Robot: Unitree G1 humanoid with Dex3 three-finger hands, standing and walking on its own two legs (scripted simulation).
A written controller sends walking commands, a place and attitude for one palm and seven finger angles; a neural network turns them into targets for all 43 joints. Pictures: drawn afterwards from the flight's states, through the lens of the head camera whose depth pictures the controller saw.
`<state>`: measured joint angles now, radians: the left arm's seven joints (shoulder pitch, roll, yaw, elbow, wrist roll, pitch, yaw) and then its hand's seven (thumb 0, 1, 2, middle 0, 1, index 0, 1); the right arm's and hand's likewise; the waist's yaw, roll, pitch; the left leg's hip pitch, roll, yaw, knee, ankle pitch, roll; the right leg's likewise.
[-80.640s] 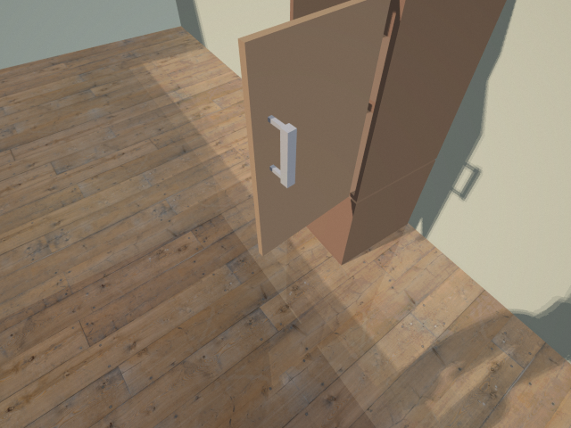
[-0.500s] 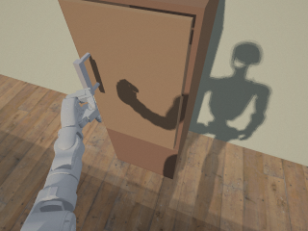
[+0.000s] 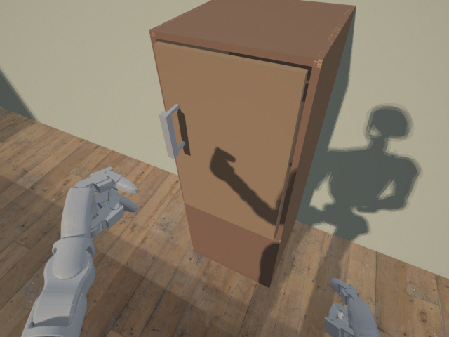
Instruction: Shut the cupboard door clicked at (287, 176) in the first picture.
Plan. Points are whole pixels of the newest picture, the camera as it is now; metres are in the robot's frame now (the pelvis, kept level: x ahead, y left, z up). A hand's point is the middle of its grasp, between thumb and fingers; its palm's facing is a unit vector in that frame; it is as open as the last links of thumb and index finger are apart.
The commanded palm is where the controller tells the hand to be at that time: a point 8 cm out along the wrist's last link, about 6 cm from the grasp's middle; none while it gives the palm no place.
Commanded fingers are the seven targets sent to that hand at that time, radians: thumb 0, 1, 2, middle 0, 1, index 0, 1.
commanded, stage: draw the hand back to the body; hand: left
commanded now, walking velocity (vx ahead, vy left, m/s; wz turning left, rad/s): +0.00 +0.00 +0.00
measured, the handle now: (174, 131) +0.61 +0.20 +0.03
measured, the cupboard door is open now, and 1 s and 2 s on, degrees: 0 0 0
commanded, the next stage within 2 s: step back with the hand held close in 0.78 s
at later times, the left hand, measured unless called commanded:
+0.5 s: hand (35, 236) +0.20 +0.28 +0.16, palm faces +0.49 -0.76 -0.42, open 6.8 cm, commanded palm +0.16 +0.30 +0.18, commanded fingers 0.00 0.90 0.90 -0.20 -0.30 -0.20 -0.30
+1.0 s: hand (53, 224) +0.22 +0.26 +0.16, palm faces +0.45 -0.78 -0.44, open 7.4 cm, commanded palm +0.16 +0.29 +0.18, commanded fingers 0.00 0.90 0.90 -0.20 -0.30 -0.20 -0.30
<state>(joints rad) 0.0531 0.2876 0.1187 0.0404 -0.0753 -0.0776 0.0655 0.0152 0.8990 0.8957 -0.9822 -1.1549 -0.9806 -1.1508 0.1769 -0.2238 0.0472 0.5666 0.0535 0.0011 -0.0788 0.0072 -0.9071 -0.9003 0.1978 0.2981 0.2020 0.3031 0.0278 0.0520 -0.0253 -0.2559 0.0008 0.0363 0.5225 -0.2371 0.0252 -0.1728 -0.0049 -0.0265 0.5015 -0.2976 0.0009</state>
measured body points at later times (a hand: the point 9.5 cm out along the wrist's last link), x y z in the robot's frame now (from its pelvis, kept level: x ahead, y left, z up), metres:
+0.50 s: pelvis +0.02 +0.00 +0.01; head +0.00 -0.03 +0.45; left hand +0.17 +0.31 +0.19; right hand +0.22 -0.22 -0.08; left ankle +0.03 +0.10 -0.74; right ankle -0.02 -0.12 -0.74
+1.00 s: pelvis +0.03 -0.01 +0.00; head +0.01 -0.04 +0.45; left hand +0.19 +0.30 +0.19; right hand +0.22 -0.23 -0.09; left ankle +0.03 +0.10 -0.74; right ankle -0.02 -0.12 -0.74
